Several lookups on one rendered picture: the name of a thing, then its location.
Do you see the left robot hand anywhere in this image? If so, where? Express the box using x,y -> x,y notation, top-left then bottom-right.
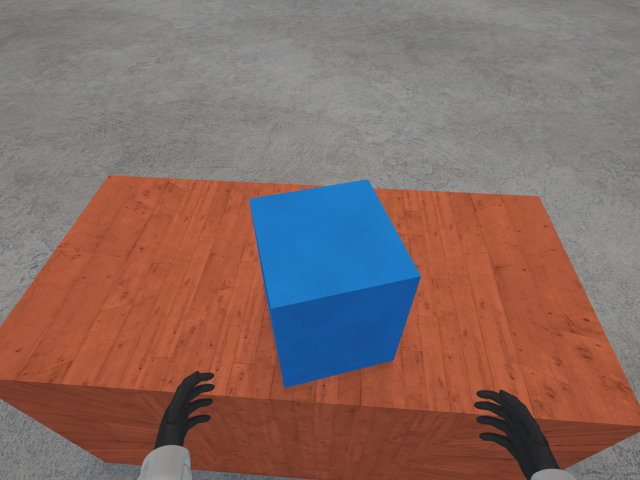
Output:
154,371 -> 215,450

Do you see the pedestal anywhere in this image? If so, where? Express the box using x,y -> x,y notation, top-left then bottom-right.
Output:
0,175 -> 640,480

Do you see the robot left forearm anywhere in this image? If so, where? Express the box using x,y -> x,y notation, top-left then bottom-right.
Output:
137,445 -> 192,480

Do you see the right robot hand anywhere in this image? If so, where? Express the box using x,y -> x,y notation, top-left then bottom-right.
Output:
474,390 -> 560,480

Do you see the carton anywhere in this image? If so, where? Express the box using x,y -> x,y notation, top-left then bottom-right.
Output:
249,179 -> 421,388

